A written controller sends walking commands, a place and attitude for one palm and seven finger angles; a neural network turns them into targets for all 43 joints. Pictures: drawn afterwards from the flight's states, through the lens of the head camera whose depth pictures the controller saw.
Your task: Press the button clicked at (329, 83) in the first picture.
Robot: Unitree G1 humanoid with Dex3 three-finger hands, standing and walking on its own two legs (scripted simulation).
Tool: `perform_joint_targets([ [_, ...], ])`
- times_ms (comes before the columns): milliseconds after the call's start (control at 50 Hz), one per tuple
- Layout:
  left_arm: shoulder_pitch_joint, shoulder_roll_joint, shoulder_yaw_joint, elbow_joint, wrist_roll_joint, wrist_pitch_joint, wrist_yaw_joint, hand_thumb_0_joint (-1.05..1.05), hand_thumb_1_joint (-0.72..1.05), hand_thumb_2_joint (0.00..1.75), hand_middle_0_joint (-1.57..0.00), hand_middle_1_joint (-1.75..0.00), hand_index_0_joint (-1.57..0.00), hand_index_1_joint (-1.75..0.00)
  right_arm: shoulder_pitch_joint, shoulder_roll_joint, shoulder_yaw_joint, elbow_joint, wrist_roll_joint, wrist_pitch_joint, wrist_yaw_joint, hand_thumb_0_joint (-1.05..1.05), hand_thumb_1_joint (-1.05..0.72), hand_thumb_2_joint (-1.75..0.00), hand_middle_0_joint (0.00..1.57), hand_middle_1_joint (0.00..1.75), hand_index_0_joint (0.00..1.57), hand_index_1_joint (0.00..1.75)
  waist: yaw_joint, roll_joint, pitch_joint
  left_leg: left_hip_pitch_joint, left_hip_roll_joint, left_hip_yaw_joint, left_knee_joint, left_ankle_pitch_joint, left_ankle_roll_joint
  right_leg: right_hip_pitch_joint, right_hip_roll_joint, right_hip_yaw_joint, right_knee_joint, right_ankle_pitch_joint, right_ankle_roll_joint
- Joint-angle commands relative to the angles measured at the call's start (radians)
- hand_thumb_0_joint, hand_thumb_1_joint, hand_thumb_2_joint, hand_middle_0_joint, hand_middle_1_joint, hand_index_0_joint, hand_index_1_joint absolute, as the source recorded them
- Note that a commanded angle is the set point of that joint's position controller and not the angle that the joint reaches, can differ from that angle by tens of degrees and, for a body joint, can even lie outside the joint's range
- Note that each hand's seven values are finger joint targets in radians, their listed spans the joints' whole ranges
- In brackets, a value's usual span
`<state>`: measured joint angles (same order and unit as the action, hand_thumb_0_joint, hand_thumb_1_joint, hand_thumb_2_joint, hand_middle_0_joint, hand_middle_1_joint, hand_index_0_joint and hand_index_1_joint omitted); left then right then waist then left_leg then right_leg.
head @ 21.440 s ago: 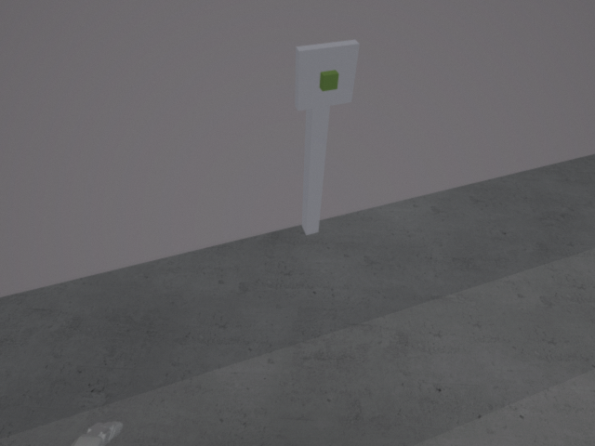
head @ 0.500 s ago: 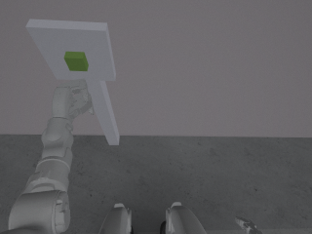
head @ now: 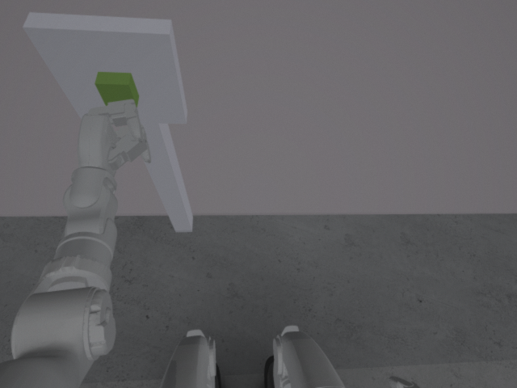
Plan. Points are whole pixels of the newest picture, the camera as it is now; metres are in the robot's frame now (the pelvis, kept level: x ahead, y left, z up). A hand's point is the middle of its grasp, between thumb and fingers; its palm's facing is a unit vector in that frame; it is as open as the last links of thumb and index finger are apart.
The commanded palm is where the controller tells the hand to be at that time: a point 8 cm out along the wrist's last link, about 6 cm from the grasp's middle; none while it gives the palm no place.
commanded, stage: press the button with the knuckle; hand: left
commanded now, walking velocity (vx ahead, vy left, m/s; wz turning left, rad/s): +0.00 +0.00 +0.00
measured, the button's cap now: (118, 88) +0.55 +0.19 +0.08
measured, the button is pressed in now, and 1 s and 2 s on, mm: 0 10 0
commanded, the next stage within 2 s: hold the button down briefly in 0.80 s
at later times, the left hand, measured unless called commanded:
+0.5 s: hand (138, 131) +0.49 +0.16 +0.05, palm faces -0.02 -1.00 -0.02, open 3.0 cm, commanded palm +0.48 +0.20 +0.05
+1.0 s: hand (136, 125) +0.51 +0.17 +0.04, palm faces -0.03 -1.00 -0.03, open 2.7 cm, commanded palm +0.52 +0.20 +0.05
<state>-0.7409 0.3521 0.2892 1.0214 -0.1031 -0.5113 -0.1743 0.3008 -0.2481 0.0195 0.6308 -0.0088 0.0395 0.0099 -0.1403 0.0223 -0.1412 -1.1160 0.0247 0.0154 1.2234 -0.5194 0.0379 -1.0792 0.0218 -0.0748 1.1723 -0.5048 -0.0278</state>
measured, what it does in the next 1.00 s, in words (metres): stands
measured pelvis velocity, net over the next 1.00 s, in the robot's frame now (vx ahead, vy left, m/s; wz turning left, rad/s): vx -0.03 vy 0.00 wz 0.00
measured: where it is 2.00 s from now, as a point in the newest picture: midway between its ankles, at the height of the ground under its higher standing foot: outside the picture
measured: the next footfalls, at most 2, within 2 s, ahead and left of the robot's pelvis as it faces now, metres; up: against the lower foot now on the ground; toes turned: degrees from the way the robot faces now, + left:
none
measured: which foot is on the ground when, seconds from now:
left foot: down 0.00-1.00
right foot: down 0.00-1.00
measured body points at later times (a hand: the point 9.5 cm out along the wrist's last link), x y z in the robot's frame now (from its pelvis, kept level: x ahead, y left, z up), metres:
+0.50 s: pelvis +0.00 +0.00 +0.00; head +0.14 +0.03 +0.43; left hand +0.49 +0.22 +0.05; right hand +0.03 -0.26 -0.11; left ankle +0.03 +0.09 -0.63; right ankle +0.02 -0.11 -0.63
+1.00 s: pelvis -0.03 +0.00 -0.02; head +0.13 +0.04 +0.40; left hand +0.50 +0.22 +0.05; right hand -0.02 -0.26 -0.12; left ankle +0.03 +0.09 -0.63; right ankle +0.02 -0.11 -0.63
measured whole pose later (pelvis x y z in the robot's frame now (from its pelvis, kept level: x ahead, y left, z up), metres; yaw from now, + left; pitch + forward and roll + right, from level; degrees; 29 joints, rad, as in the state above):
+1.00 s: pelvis -0.03 +0.00 -0.02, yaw +0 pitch +27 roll -5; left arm -1.05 0.51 0.31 1.27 -0.04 -0.46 -0.18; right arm 0.34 -0.26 0.07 0.65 -0.03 0.03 0.00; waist -0.22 0.03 -0.13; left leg -1.29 0.02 -0.03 1.31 -0.49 0.04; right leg -1.22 0.02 -0.12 1.22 -0.47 -0.03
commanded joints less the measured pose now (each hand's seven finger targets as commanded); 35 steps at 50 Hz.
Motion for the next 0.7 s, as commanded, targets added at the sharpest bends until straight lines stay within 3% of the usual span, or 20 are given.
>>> perform_joint_targets([
  [0,-0.36,0.209,0.053,-0.146,-0.011,-0.034,0.002,0.0,0.9,0.9,-1.3,-1.5,-1.3,-1.5,0.14,-0.182,-0.059,-0.075,-0.007,-0.001,-0.007,0.0,-0.9,-0.9,0.2,0.3,0.2,0.3,-0.002,0.083,-0.494,0.388,-0.01,-0.079,-0.148,0.365,-0.019,0.193,0.015,0.045,-0.138,0.296,0.001],
  [20,-0.371,0.204,0.048,-0.141,-0.013,-0.026,0.001,0.0,0.9,0.9,-1.3,-1.5,-1.3,-1.5,0.144,-0.179,-0.057,-0.075,-0.006,0.003,-0.006,0.0,-0.9,-0.9,0.2,0.3,0.2,0.3,-0.008,0.059,-0.477,0.37,-0.01,-0.076,-0.15,0.362,-0.016,0.208,0.016,0.045,-0.143,0.304,0.004],
  [80,-0.37,0.19,0.047,-0.193,-0.014,-0.033,0.006,0.0,0.9,0.9,-1.3,-1.5,-1.3,-1.5,0.147,-0.173,-0.06,-0.09,-0.006,0.008,-0.002,0.0,-0.9,-0.9,0.2,0.3,0.2,0.3,0.006,0.094,-0.528,0.403,-0.009,-0.074,-0.149,0.407,-0.019,0.22,0.018,0.047,-0.137,0.334,0.002],
  [100,-0.4,0.195,0.05,-0.199,-0.016,-0.037,0.01,0.0,0.9,0.9,-1.3,-1.5,-1.3,-1.5,0.151,-0.173,-0.06,-0.081,-0.009,0.01,-0.001,0.0,-0.9,-0.9,0.2,0.3,0.2,0.3,-0.008,0.074,-0.509,0.4,-0.006,-0.074,-0.148,0.406,-0.017,0.218,0.018,0.045,-0.142,0.339,0.004],
  [160,-0.393,0.218,0.071,-0.219,-0.012,-0.06,0.018,0.0,0.9,0.9,-1.3,-1.5,-1.3,-1.5,0.161,-0.174,-0.063,-0.078,-0.011,0.012,0.001,0.0,-0.9,-0.9,0.2,0.3,0.2,0.3,-0.001,0.073,-0.519,0.409,-0.006,-0.075,-0.151,0.424,-0.018,0.232,0.022,0.048,-0.143,0.353,0.003],
  [220,-0.395,0.21,0.061,-0.185,-0.007,-0.059,0.015,0.0,0.9,0.9,-1.3,-1.5,-1.3,-1.5,0.166,-0.172,-0.062,-0.066,-0.012,0.017,0.002,0.0,-0.9,-0.9,0.2,0.3,0.2,0.3,-0.018,0.065,-0.477,0.38,-0.006,-0.066,-0.149,0.39,-0.015,0.228,0.022,0.052,-0.153,0.341,0.007],
  [240,-0.393,0.235,0.077,-0.166,-0.001,-0.059,0.015,0.0,0.9,0.9,-1.3,-1.5,-1.3,-1.5,0.172,-0.177,-0.062,-0.061,-0.013,0.019,0.002,0.0,-0.9,-0.9,0.2,0.3,0.2,0.3,-0.013,0.071,-0.462,0.377,-0.006,-0.072,-0.152,0.392,-0.017,0.218,0.021,0.049,-0.15,0.336,0.002],
  [280,-0.436,0.201,0.043,-0.14,0.003,-0.051,0.011,0.0,0.9,0.9,-1.3,-1.5,-1.3,-1.5,0.17,-0.176,-0.06,-0.057,-0.012,0.022,0.003,0.0,-0.9,-0.9,0.2,0.3,0.2,0.3,-0.037,0.074,-0.433,0.373,-0.005,-0.075,-0.153,0.35,-0.015,0.178,0.021,0.046,-0.158,0.293,0.006],
  [360,-0.48,0.239,0.06,-0.133,0.008,-0.058,0.003,0.0,0.9,0.9,-1.3,-1.5,-1.3,-1.5,0.175,-0.183,-0.059,-0.055,-0.014,0.024,-0.001,0.0,-0.9,-0.9,0.2,0.3,0.2,0.3,-0.033,0.121,-0.464,0.417,-0.002,-0.087,-0.15,0.372,-0.021,0.15,0.022,0.042,-0.15,0.284,-0.002],
  [380,-0.514,0.194,0.02,-0.137,0.005,-0.061,-0.002,0.0,0.9,0.9,-1.3,-1.5,-1.3,-1.5,0.171,-0.178,-0.058,-0.053,-0.015,0.024,0.001,0.0,-0.9,-0.9,0.2,0.3,0.2,0.3,-0.049,0.144,-0.458,0.437,0.0,-0.092,-0.147,0.373,-0.022,0.117,0.022,0.039,-0.152,0.273,-0.001],
  [420,-0.542,0.196,0.023,-0.117,0.0,-0.058,0.0,0.0,0.9,0.9,-1.3,-1.5,-1.3,-1.5,0.175,-0.183,-0.057,-0.047,-0.017,0.023,0.0,0.0,-0.9,-0.9,0.2,0.3,0.2,0.3,-0.059,0.128,-0.445,0.422,0.0,-0.096,-0.143,0.348,-0.02,0.107,0.024,0.039,-0.156,0.251,0.001],
  [460,-0.601,0.241,0.046,-0.106,0.008,-0.062,0.006,0.0,0.9,0.9,-1.3,-1.5,-1.3,-1.5,0.183,-0.192,-0.057,-0.038,-0.019,0.022,-0.005,0.0,-0.9,-0.9,0.2,0.3,0.2,0.3,-0.073,0.112,-0.462,0.415,0.001,-0.108,-0.135,0.344,-0.018,0.097,0.023,0.039,-0.146,0.245,0.002],
  [480,-0.603,0.235,0.043,-0.092,0.009,-0.059,0.009,0.0,0.9,0.9,-1.3,-1.5,-1.3,-1.5,0.182,-0.19,-0.056,-0.039,-0.018,0.022,-0.005,0.0,-0.9,-0.9,0.2,0.3,0.2,0.3,-0.07,0.128,-0.465,0.405,-0.001,-0.104,-0.132,0.329,-0.017,0.094,0.023,0.042,-0.148,0.233,0.002],
  [500,-0.624,0.232,0.036,-0.071,0.013,-0.055,0.011,0.0,0.9,0.9,-1.3,-1.5,-1.3,-1.5,0.182,-0.19,-0.054,-0.034,-0.018,0.02,-0.006,0.0,-0.9,-0.9,0.2,0.3,0.2,0.3,-0.084,0.102,-0.448,0.387,-0.001,-0.107,-0.13,0.304,-0.014,0.084,0.024,0.038,-0.149,0.215,0.003],
  [560,-0.659,0.286,0.067,-0.069,0.024,-0.054,0.016,0.0,0.9,0.9,-1.3,-1.5,-1.3,-1.5,0.187,-0.198,-0.051,-0.035,-0.023,0.018,-0.009,0.0,-0.9,-0.9,0.2,0.3,0.2,0.3,-0.08,0.146,-0.491,0.391,-0.004,-0.109,-0.118,0.312,-0.014,0.079,0.022,0.042,-0.139,0.214,0.001],
  [620,-0.705,0.307,0.067,-0.024,0.03,-0.036,0.015,0.0,0.9,0.9,-1.3,-1.5,-1.3,-1.5,0.191,-0.201,-0.043,-0.032,-0.024,0.016,-0.013,0.0,-0.9,-0.9,0.2,0.3,0.2,0.3,-0.106,0.112,-0.455,0.332,-0.003,-0.108,-0.107,0.268,-0.006,0.075,0.024,0.046,-0.143,0.189,0.006],
  [660,-0.739,0.336,0.078,-0.024,0.034,-0.031,0.011,0.0,0.9,0.9,-1.3,-1.5,-1.3,-1.5,0.194,-0.205,-0.041,-0.033,-0.023,0.015,-0.015,0.0,-0.9,-0.9,0.2,0.3,0.2,0.3,-0.11,0.131,-0.467,0.319,-0.003,-0.109,-0.102,0.253,-0.004,0.071,0.024,0.048,-0.14,0.178,0.005],
  [680,-0.764,0.314,0.055,-0.024,0.032,-0.026,0.007,0.0,0.9,0.9,-1.3,-1.5,-1.3,-1.5,0.193,-0.202,-0.038,-0.032,-0.022,0.013,-0.015,0.0,-0.9,-0.9,0.2,0.3,0.2,0.3,-0.116,0.148,-0.472,0.321,-0.005,-0.111,-0.101,0.241,-0.004,0.059,0.024,0.048,-0.139,0.167,0.005],
])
